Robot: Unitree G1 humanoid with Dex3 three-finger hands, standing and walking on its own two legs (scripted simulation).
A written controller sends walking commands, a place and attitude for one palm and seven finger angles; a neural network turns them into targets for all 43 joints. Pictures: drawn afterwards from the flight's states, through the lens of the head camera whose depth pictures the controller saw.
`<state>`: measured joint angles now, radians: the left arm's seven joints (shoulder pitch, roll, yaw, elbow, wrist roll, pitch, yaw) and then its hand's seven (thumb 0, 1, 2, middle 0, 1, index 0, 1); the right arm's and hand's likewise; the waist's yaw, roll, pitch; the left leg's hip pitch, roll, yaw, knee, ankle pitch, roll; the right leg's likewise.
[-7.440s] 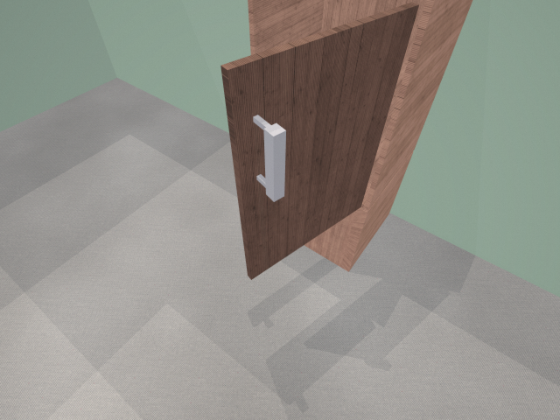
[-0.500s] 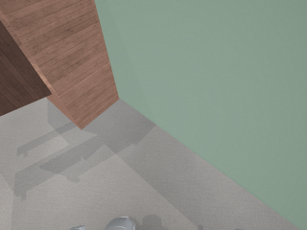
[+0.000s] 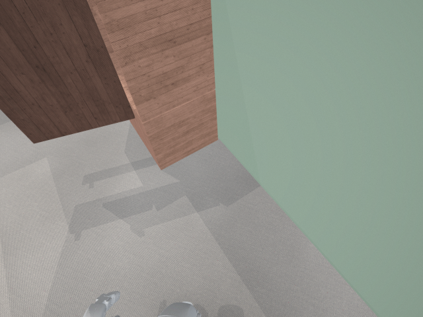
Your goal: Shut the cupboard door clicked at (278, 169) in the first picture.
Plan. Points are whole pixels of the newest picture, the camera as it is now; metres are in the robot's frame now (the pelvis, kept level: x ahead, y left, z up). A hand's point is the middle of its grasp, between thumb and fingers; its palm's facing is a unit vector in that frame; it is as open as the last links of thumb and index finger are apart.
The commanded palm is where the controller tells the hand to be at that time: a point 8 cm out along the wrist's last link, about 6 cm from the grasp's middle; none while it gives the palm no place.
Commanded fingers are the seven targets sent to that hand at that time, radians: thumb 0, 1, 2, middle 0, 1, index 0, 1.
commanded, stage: turn to face it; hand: left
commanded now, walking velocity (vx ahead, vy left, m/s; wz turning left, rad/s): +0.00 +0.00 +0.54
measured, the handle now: out of the picture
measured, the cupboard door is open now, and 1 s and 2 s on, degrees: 75 75 75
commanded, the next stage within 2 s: take the last steps up to it in 0.46 s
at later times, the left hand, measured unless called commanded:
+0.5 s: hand out of the picture +0.02 +0.23 -0.16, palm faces +0.29 -0.92 -0.26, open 7.4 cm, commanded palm none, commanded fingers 0.00 0.90 0.90 -0.20 -0.30 -0.20 -0.30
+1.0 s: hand out of the picture -0.03 +0.18 -0.16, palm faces +0.49 -0.85 -0.19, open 7.4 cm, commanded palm none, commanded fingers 0.00 0.90 0.90 -0.20 -0.30 -0.20 -0.30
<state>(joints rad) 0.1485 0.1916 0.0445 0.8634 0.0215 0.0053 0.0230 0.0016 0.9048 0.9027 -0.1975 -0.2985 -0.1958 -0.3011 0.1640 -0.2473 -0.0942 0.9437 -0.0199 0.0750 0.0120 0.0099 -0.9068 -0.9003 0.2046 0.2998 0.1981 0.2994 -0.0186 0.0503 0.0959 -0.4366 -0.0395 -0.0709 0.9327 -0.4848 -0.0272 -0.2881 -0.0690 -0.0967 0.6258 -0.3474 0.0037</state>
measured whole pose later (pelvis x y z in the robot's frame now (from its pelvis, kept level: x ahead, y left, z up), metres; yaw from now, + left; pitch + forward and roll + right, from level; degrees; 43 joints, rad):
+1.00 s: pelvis +0.10 +0.05 +0.01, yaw +25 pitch +1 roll +2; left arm 0.39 0.14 0.05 1.08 0.03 -0.05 0.01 0.00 0.91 0.90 -0.20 -0.30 -0.20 -0.30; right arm 0.16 -0.22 -0.06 1.03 -0.02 0.05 0.05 0.01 -0.91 -0.90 0.20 0.30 0.19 0.30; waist 0.05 -0.03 0.08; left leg -0.47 0.05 0.09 0.75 -0.30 -0.03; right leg -0.03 -0.17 -0.22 0.39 -0.35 0.08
